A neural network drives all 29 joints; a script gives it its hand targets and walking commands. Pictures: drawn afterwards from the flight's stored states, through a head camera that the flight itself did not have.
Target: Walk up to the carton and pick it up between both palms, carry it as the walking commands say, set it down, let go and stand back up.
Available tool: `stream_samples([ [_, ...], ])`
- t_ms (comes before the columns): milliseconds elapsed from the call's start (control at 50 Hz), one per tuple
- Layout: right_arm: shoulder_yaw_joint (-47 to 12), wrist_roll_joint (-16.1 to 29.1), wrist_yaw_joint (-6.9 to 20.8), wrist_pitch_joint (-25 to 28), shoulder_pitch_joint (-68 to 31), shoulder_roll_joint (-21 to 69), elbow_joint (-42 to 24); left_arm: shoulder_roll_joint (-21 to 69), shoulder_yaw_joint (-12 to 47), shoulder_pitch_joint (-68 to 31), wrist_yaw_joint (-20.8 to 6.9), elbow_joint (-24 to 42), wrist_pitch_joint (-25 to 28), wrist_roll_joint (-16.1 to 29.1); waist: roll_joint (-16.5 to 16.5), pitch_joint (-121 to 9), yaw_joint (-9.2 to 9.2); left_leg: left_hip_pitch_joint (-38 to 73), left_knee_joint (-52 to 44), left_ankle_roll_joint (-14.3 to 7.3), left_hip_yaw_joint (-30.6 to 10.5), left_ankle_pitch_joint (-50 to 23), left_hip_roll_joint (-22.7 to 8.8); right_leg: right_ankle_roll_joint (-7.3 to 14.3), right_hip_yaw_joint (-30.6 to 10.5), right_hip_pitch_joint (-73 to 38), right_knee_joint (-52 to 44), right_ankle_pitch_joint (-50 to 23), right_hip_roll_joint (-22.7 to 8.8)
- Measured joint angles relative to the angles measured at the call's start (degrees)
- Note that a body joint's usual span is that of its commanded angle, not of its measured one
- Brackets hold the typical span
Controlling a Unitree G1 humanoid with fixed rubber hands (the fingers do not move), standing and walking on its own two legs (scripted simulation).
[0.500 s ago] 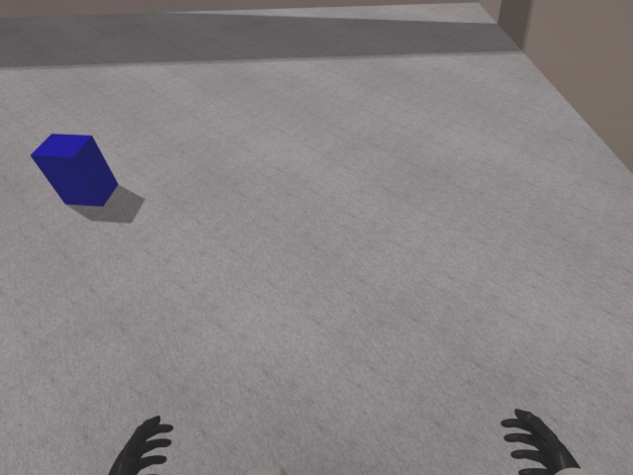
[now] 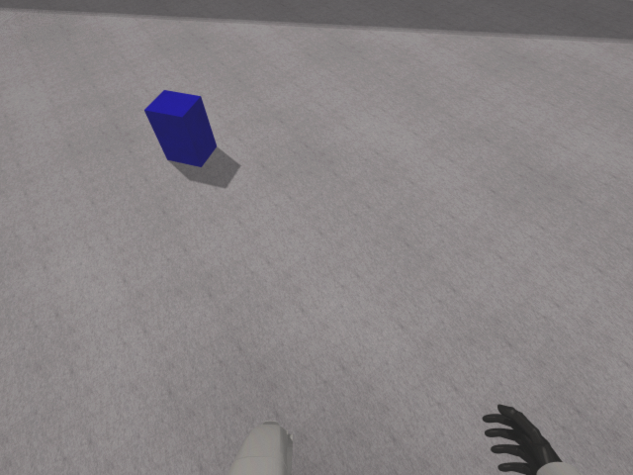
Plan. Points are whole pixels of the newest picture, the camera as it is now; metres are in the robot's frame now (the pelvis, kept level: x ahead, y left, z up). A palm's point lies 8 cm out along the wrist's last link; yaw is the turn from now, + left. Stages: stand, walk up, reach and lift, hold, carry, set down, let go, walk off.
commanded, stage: walk up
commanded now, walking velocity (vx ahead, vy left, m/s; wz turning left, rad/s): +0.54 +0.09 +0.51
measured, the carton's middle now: (183, 129) +1.55 +0.71 -0.62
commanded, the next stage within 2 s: none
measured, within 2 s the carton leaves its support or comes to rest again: neither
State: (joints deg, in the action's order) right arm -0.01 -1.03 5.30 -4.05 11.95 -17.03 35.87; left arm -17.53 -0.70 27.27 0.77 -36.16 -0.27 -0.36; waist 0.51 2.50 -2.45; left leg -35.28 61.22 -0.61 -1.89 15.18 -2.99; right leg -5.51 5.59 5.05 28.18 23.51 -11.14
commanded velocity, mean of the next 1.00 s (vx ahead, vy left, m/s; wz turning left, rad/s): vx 0.53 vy -0.02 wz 0.39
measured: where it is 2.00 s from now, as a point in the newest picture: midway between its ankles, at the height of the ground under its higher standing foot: (205, 251)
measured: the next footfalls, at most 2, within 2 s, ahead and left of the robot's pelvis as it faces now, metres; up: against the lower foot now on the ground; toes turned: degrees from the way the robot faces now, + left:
left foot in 0.12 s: +0.16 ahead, +0.23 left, +0.00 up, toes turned +2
right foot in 0.38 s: +0.30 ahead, +0.03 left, +0.00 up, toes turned +7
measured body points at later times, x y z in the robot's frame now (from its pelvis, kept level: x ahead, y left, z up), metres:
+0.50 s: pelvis +0.26 +0.14 -0.01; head +0.30 +0.14 +0.44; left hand +0.42 +0.41 -0.09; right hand +0.36 -0.11 -0.13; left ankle +0.14 +0.25 -0.67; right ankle +0.26 +0.03 -0.73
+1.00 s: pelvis +0.52 +0.30 +0.00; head +0.54 +0.33 +0.45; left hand +0.63 +0.60 -0.10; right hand +0.67 +0.08 -0.11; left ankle +0.44 +0.40 -0.73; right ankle +0.60 +0.20 -0.69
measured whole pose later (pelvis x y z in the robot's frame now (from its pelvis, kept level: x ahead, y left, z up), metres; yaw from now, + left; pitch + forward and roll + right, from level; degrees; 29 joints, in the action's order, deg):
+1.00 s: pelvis +0.52 +0.30 +0.00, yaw +19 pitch -1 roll -2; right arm 0.0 -1.0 0.0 1.9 22.6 -14.1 37.2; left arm -16.8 -0.9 4.9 -3.1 -39.1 -0.7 -0.3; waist 0.7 3.3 1.9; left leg -12.2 37.2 -0.7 -4.5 23.9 0.0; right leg -3.6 4.8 27.1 52.1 28.8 -1.1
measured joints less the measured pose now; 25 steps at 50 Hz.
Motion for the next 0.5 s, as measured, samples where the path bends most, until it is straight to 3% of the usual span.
stream_samples([
  [100,0.0,0.0,-0.5,1.6,0.5,-0.2,0.0,0.0,0.0,1.1,-1.1,0.0,-0.3,0.0,0.1,-0.1,0.08,4.5,-12.8,0.0,0.0,2.1,-0.6,-2.5,1.3,-4.1,2.3,4.9,-5.1],
  [140,0.0,0.0,-1.4,2.8,2.0,-0.1,0.2,-0.6,-0.1,-1.3,-1.4,-0.2,-0.9,0.0,0.1,0.6,0.31,6.2,-12.2,1.2,0.0,7.2,0.7,-1.5,0.5,-0.4,16.3,7.3,-6.8],
  [180,0.0,0.0,-2.2,3.3,4.1,1.6,0.6,-1.5,-0.2,-6.3,-1.8,-0.2,-1.3,0.0,1.0,1.3,0.29,7.0,-9.9,2.0,-0.3,9.7,1.5,-0.2,-2.4,6.6,31.5,8.0,-2.8],
  [220,0.0,0.0,-3.2,3.9,7.3,2.4,0.6,-1.5,-0.2,-12.1,-2.2,-0.1,-0.5,0.0,1.0,1.2,0.51,9.4,-11.5,2.1,-0.8,9.8,1.4,0.1,-2.6,12.9,37.7,8.1,2.9],
  [280,0.0,0.0,-4.4,4.1,11.0,2.2,0.5,-1.2,-0.2,-20.1,-2.9,-0.1,0.5,0.0,1.3,1.1,3.4,13.9,-15.5,1.2,-1.7,10.2,2.8,0.1,-2.7,19.3,35.5,8.6,8.5],
  [340,0.0,0.0,-4.8,4.0,12.9,1.9,0.6,-0.3,-0.2,-26.5,-3.1,-0.1,1.1,0.0,1.0,1.1,6.93,18.3,-19.2,0.5,-3.8,10.6,4.5,0.1,-2.8,20.8,24.1,7.9,11.5],
  [380,0.0,0.0,-4.8,4.1,13.6,1.9,0.6,0.3,-0.2,-29.2,-3.1,0.0,1.8,0.0,1.0,1.0,7.42,20.4,-20.4,0.4,-4.4,11.6,5.5,0.5,-2.9,19.6,13.3,0.3,11.9],
  [400,0.0,0.0,-4.8,4.1,13.6,1.8,0.8,0.6,-0.2,-29.5,-3.1,-0.1,2.3,0.0,0.7,0.8,7.46,21.0,-20.0,0.4,-4.5,12.7,5.9,2.0,-2.8,18.9,11.6,-5.9,11.6],
  [440,0.0,0.0,-4.8,4.1,12.8,1.8,1.3,1.3,-0.2,-27.8,-2.9,-0.2,2.5,0.0,-0.4,0.3,7.43,19.2,-12.6,0.4,-4.4,13.4,6.1,5.4,-1.9,17.2,11.9,-5.3,11.3],
  [500,0.0,0.0,-4.5,4.1,10.0,1.8,1.3,1.4,-0.2,-21.5,-2.6,-0.2,2.2,0.0,-0.6,0.0,6.94,13.4,0.4,0.4,-4.0,11.8,5.6,6.3,-1.3,13.1,10.1,-1.2,9.7],
])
